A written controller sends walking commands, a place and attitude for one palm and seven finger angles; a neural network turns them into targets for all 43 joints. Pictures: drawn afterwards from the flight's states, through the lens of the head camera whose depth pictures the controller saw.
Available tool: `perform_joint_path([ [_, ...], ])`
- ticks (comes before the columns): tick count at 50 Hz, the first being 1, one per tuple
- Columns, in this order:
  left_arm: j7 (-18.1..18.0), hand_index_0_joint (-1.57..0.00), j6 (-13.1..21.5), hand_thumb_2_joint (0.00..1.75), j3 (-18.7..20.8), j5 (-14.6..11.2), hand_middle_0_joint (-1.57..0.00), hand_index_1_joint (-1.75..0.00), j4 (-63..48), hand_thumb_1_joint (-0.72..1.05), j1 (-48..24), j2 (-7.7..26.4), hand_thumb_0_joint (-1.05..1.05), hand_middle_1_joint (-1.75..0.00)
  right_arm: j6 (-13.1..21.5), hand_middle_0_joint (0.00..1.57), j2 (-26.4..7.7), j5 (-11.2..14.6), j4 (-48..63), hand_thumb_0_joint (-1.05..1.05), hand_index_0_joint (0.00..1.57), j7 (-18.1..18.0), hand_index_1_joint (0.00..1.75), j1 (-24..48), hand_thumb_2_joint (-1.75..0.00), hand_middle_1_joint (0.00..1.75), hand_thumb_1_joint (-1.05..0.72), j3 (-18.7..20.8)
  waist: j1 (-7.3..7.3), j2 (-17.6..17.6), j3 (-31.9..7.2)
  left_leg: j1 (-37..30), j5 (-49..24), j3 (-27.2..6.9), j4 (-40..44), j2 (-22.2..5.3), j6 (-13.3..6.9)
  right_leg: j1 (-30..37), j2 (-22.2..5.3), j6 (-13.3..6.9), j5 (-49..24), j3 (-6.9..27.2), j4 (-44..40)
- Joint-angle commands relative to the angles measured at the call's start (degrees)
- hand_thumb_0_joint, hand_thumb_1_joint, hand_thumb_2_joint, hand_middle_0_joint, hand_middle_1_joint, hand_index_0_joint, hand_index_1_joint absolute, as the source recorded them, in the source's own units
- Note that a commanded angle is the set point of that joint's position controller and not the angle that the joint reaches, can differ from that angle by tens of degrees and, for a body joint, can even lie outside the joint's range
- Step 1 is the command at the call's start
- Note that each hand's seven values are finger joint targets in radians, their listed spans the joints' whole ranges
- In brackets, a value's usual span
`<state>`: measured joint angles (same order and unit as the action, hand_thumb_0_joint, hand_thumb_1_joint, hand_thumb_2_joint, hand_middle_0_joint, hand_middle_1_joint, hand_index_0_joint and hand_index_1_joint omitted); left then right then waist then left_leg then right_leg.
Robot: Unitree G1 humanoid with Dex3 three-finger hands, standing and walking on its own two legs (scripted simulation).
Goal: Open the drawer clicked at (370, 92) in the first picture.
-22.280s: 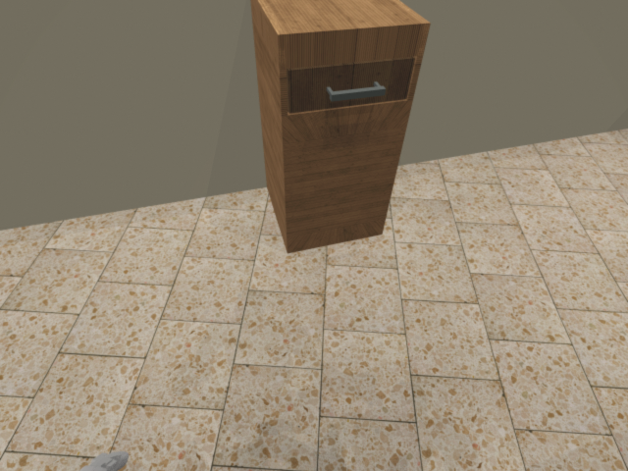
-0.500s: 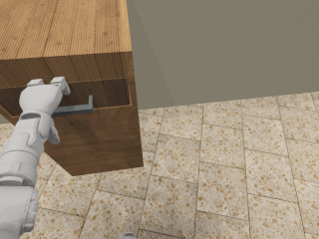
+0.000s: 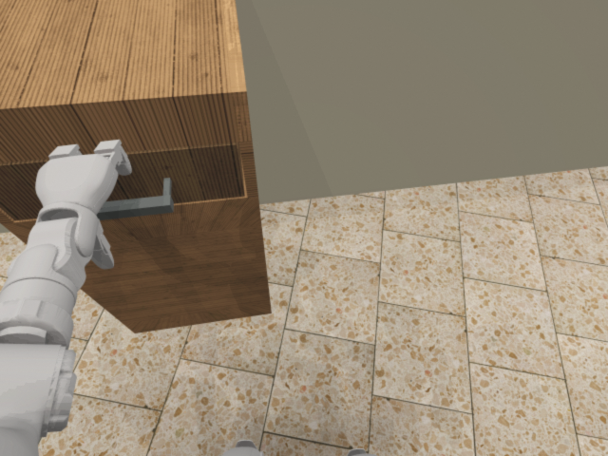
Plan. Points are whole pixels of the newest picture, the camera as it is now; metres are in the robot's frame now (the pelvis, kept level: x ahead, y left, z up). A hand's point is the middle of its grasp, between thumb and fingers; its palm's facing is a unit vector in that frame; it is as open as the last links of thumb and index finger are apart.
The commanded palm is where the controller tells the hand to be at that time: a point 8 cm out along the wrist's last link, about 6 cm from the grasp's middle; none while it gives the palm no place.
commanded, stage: lower the fingers behind the handle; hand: left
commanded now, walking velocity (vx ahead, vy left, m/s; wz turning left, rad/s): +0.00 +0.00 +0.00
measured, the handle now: (117, 199) +0.50 +0.29 -0.02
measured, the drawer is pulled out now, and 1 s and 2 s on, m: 0.00 0.00 0.00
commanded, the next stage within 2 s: close the thumb around the handle in 1.46 s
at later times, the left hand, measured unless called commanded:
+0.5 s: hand (109, 218) +0.45 +0.28 +0.00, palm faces -0.05 -0.03 -1.00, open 13.7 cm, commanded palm +0.44 +0.28 +0.05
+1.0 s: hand (115, 236) +0.44 +0.29 -0.04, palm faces -0.02 -0.02 -1.00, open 13.8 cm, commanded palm +0.43 +0.27 +0.02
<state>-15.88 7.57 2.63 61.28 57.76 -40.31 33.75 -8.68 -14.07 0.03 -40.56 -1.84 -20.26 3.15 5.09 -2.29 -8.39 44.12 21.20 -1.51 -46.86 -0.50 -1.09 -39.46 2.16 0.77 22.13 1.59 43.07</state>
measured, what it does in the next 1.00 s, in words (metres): stands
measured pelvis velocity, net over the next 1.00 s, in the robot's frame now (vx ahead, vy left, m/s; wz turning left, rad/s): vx -0.02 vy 0.00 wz -0.01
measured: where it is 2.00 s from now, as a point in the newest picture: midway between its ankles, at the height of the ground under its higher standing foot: outside the picture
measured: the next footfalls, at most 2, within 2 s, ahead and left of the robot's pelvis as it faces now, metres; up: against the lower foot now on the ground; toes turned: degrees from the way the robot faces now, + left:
none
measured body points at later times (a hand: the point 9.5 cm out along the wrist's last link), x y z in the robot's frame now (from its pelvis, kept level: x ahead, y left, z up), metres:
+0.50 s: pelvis +0.00 -0.01 -0.01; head +0.10 +0.00 +0.42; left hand +0.45 +0.28 +0.05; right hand +0.02 -0.28 -0.14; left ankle +0.00 +0.10 -0.70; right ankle -0.02 -0.14 -0.70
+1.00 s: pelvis -0.02 +0.00 -0.04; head +0.10 +0.02 +0.40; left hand +0.44 +0.28 +0.01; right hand +0.00 -0.27 -0.16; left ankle +0.00 +0.10 -0.70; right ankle -0.02 -0.14 -0.70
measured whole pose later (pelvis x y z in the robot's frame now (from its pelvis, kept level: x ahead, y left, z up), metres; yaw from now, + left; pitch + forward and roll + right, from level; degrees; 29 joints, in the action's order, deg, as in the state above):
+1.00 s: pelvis -0.02 +0.00 -0.04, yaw -1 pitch +24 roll -3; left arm -25.4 7.3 4.9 64.5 61.0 -40.5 33.3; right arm -7.5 -14.0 -2.0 -42.1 -0.7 -17.7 3.1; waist 6.2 -2.6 -10.3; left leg 59.3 24.9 -2.2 -59.8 -0.9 -1.1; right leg -54.5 2.9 1.0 26.1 0.8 56.0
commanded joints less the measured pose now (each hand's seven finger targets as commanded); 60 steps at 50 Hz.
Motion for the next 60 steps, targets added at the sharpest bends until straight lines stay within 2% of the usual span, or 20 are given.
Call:
perform_joint_path([
  [1, -1.4, -0.3, -0.4, 0.3, 3.0, 0.2, -0.3, -1.2, -8.3, -0.5, -21.8, 14.6, 0.0, -1.2, 1.0, 0.2, -10.2, -0.4, 3.2, 0.0, 0.2, -0.4, 0.3, -6.3, -0.9, 0.3, -0.9, 3.4, 0.95, -3.4, -18.7, -18.7, -21.4, 1.6, 3.6, 0.8, -1.2, 3.4, 1.9, -3.1, -16.6, -3.2, -4.2],
  [5, -1.5, -0.3, 0.4, 0.3, 2.4, 0.1, -0.3, -1.2, -9.2, -0.5, -20.5, 13.4, 0.0, -1.2, 1.0, 0.2, -9.9, -0.5, 3.6, 0.0, 0.2, -0.4, 0.3, -6.5, -0.9, 0.3, -0.9, 3.5, 0.64, -3.4, -20.3, -18.2, -20.9, 1.9, 3.0, 1.0, -1.3, 3.7, 1.9, -3.0, -17.0, -2.9, -3.6],
  [8, -2.0, -0.3, 1.7, 0.3, 5.7, -0.2, -0.3, -1.2, -9.9, -0.5, -20.0, 17.0, 0.0, -1.2, 0.9, 0.2, -10.1, -0.6, 3.6, 0.0, 0.2, -0.6, 0.3, -6.3, -0.9, 0.3, -0.9, 3.4, 0.1, -2.3, -21.7, -16.2, -20.3, 2.2, 2.0, 1.2, -1.6, 5.1, 1.9, -2.8, -18.2, -2.3, -2.6],
  [12, -4.8, -0.3, 3.1, 0.3, 7.7, 1.2, -0.3, -1.2, -12.6, -0.5, -22.3, 19.3, 0.0, -1.2, 1.0, 0.2, -10.1, -1.1, 3.3, 0.0, 0.2, -0.6, 0.3, -5.5, -0.9, 0.3, -0.9, 3.4, 0.19, -5.9, -23.7, -16.3, -22.1, 1.8, 0.2, 1.2, -1.4, 2.2, 1.9, -2.9, -18.5, -2.4, -0.6],
  [15, -6.5, -0.3, 1.7, 0.3, 7.8, 1.4, -0.3, -1.2, -9.4, -0.5, -20.6, 19.0, 0.0, -1.2, 1.2, 0.2, -10.2, -1.3, 2.9, 0.0, 0.2, -0.4, 0.3, -5.1, -0.9, 0.3, -0.9, 3.3, 0.19, -5.2, -22.1, -13.7, -20.5, 2.0, -0.7, 1.2, -1.3, 0.9, 1.9, -2.8, -17.2, -2.7, 0.2],
  [18, -7.1, -0.3, -0.2, 0.3, 5.6, 1.4, -0.3, -1.2, -8.7, -0.5, -21.7, 16.7, 0.0, -1.2, 1.4, 0.2, -10.3, -1.3, 2.9, 0.0, 0.2, -0.1, 0.3, -5.9, -0.9, 0.3, -0.9, 3.4, 0.82, -5.4, -24.3, -14.6, -20.9, 1.9, -1.1, 1.2, -1.2, 0.4, 2.0, -2.7, -17.4, -3.0, 0.6],
  [22, -5.5, -0.3, -1.3, 0.3, 5.7, 0.9, -0.3, -1.2, -7.4, -0.5, -22.3, 18.1, 0.0, -1.2, 1.3, 0.2, -10.6, -1.1, 2.3, 0.0, 0.2, -0.3, 0.3, -6.8, -0.9, 0.3, -0.9, 3.4, 1.48, -3.9, -26.8, -14.8, -22.4, 2.1, -1.9, 1.1, -1.4, 1.8, 2.0, -2.3, -20.4, -2.6, 0.7],
  [25, -4.3, -0.3, -2.5, 0.3, 2.9, 0.7, -0.3, -1.2, -3.8, -0.5, -20.7, 14.8, 0.0, -1.2, 1.1, 0.2, -10.5, -0.8, 2.1, 0.0, 0.2, -0.4, 0.3, -6.8, -0.9, 0.3, -0.9, 3.1, 2.18, -1.7, -21.7, -12.4, -19.4, 2.3, -1.5, 1.2, -1.7, 0.6, 2.0, -2.3, -18.2, -2.7, -0.2],
  [27, -3.9, -0.3, -2.2, 0.3, 4.4, 1.2, -0.3, -1.2, -4.2, -0.5, -22.2, 17.5, 0.0, -1.2, 0.9, 0.2, -10.7, -0.6, 2.1, 0.0, 0.2, -0.6, 0.3, -6.7, -0.9, 0.3, -0.9, 2.9, 2.12, -2.0, -21.8, -11.6, -19.1, 2.3, -1.5, 1.2, -1.7, 0.5, 1.8, -2.3, -18.2, -2.4, 0.0],
  [28, -3.6, -0.3, -2.4, 0.3, 3.3, 1.1, -0.3, -1.2, -3.1, -0.5, -19.9, 15.7, 0.0, -1.2, 0.9, 0.2, -10.5, -0.7, 2.4, 0.0, 0.2, -0.5, 0.3, -6.8, -0.9, 0.3, -0.9, 2.9, 1.62, -2.0, -21.3, -11.5, -18.6, 2.5, -1.6, 1.3, -1.8, 0.6, 1.9, -2.4, -18.0, -2.4, 0.0],
  [32, -2.8, -0.3, -1.1, 0.3, 3.7, 1.5, -0.3, -1.2, -3.2, -0.5, -19.0, 16.0, 0.0, -1.2, 0.7, 0.2, -10.4, -0.6, 3.0, 0.0, 0.2, -0.7, 0.3, -6.6, -0.9, 0.3, -0.9, 2.6, 1.24, -2.0, -20.4, -10.1, -17.4, 2.3, -1.7, 1.3, -1.7, -0.6, 1.9, -2.6, -16.5, -2.5, 0.5],
  [36, -3.2, -0.3, 1.9, 0.3, 2.4, 1.4, -0.3, -1.2, -7.0, -0.5, -20.5, 12.9, 0.0, -1.2, 1.3, 0.2, -9.7, -1.1, 3.5, 0.0, 0.2, -0.7, 0.3, -6.2, -0.9, 0.3, -0.9, 2.9, 1.71, -4.5, -20.9, -11.8, -17.3, 1.6, -3.0, 0.7, -1.5, -4.3, 2.1, -3.0, -14.1, -2.9, 1.7],
  [41, -7.7, -0.3, 5.5, 0.3, 8.4, 2.2, -0.3, -1.2, -13.5, -0.5, -22.5, 18.4, 0.0, -1.2, 2.1, 0.2, -10.1, -2.3, 2.5, 0.0, 0.2, -0.6, 0.3, -5.5, -0.9, 0.3, -0.9, 3.4, 0.29, -7.8, -27.8, -13.4, -20.5, 0.2, -6.1, 0.3, -0.9, -7.6, 2.2, -3.2, -13.9, -3.1, 5.9],
  [42, -9.1, -0.3, 5.4, 0.3, 9.2, 2.5, -0.3, -1.2, -13.9, -0.5, -22.0, 18.8, 0.0, -1.2, 2.0, 0.2, -10.2, -2.4, 2.3, 0.0, 0.2, -0.3, 0.3, -5.5, -0.9, 0.3, -0.9, 3.4, 0.01, -8.5, -28.8, -13.7, -21.0, -0.2, -6.6, 0.2, -0.6, -8.6, 2.2, -3.2, -13.3, -3.4, 6.6],
  [43, -10.2, -0.3, 4.6, 0.3, 7.3, 2.6, -0.3, -1.2, -12.2, -0.5, -21.9, 16.3, 0.0, -1.2, 2.2, 0.2, -9.9, -2.5, 2.0, 0.0, 0.2, 0.0, 0.3, -5.0, -0.9, 0.3, -0.9, 3.4, 0.7, -9.1, -27.2, -13.1, -20.0, -0.1, -6.9, 0.2, -0.6, -10.1, 2.3, -3.2, -12.2, -3.6, 6.6],
  [47, -12.3, -0.3, -0.9, 0.3, 6.4, 2.8, -0.3, -1.2, -5.9, -0.5, -20.9, 15.3, 0.0, -1.2, 2.2, 0.2, -10.7, -2.3, 1.3, 0.0, 0.2, 0.8, 0.3, -5.4, -0.9, 0.3, -0.9, 3.3, 1.43, -5.8, -25.5, -10.6, -18.0, -0.2, -6.7, 0.1, -0.5, -11.2, 2.3, -2.9, -10.8, -4.4, 6.7],
  [50, -11.2, -0.3, -4.4, 0.3, 3.7, 2.6, -0.3, -1.2, -5.1, -0.5, -24.2, 14.0, 0.0, -1.2, 2.2, 0.2, -10.8, -2.0, 1.3, 0.0, 0.2, 0.8, 0.3, -6.3, -0.9, 0.3, -0.9, 3.2, 2.39, -5.8, -26.2, -11.3, -16.3, 0.1, -5.9, 0.2, -0.7, -9.8, 2.4, -2.8, -10.5, -4.4, 5.6],
  [52, -9.7, -0.3, -4.2, 0.3, 4.4, 2.2, -0.3, -1.2, -7.6, -0.5, -25.8, 15.4, 0.0, -1.2, 2.3, 0.2, -10.9, -2.0, 1.3, 0.0, 0.2, 0.5, 0.3, -6.8, -0.9, 0.3, -0.9, 3.3, 2.28, -6.3, -30.2, -14.5, -19.1, -0.3, -6.2, 0.0, -0.7, -8.8, 2.4, -2.8, -12.3, -4.2, 5.7],
  [55, -6.8, -0.3, -4.8, 0.3, 1.7, 1.3, -0.3, -1.2, -4.2, -0.5, -23.7, 12.6, 0.0, -1.2, 2.2, 0.2, -10.5, -1.7, 1.2, 0.0, 0.2, 0.0, 0.3, -6.7, -0.9, 0.3, -0.9, 2.8, 2.87, -4.9, -25.9, -12.6, -16.4, 0.1, -5.5, 0.2, -1.0, -8.6, 2.4, -2.6, -10.7, -4.2, 4.5],
  [60, -5.0, -0.3, -1.8, 0.3, 3.4, 1.8, -0.3, -1.2, -5.8, -0.5, -21.2, 14.2, 0.0, -1.2, 2.4, 0.2, -10.2, -1.8, 1.7, 0.0, 0.2, -0.5, 0.3, -6.4, -0.9, 0.3, -0.9, 2.3, 1.43, -5.5, -24.2, -12.0, -16.6, 0.0, -5.3, 0.0, -1.1, -8.7, 2.4, -3.1, -10.7, -4.0, 4.7],
])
